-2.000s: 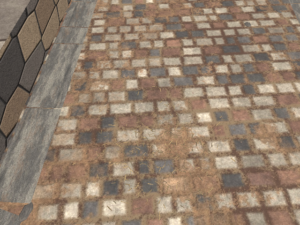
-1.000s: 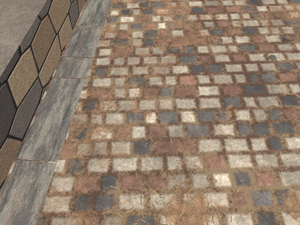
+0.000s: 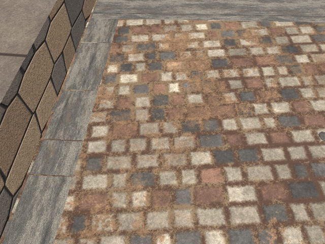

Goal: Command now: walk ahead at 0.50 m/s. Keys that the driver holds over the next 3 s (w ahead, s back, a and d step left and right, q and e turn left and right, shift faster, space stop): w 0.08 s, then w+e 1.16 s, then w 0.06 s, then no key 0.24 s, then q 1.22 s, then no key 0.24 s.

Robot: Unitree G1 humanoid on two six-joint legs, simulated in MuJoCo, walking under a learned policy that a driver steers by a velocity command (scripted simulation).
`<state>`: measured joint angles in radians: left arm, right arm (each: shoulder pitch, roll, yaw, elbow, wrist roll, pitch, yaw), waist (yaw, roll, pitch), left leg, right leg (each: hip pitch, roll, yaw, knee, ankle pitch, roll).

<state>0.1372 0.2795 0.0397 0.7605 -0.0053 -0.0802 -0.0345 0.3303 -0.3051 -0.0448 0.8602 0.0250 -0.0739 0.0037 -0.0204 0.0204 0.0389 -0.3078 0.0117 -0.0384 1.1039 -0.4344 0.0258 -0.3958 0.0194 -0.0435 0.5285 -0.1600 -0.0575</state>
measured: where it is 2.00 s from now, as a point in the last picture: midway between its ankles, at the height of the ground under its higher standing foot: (225, 164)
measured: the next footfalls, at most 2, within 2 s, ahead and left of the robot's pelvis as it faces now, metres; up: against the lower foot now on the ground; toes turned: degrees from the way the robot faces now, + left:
left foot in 0.42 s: +0.41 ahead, +0.13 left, +0.00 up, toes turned -9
right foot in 0.92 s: +0.58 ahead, -0.21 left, +0.00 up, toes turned -28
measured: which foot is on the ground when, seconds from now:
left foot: up 0.00-0.40, down 0.42-0.94, up 0.96-1.00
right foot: down 0.00-0.42, up 0.44-0.90, down 0.92-1.00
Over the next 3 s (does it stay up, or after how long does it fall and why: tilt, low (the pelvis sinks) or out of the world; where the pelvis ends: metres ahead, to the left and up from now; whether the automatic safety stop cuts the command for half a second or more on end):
stays up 0.85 -0.22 0.00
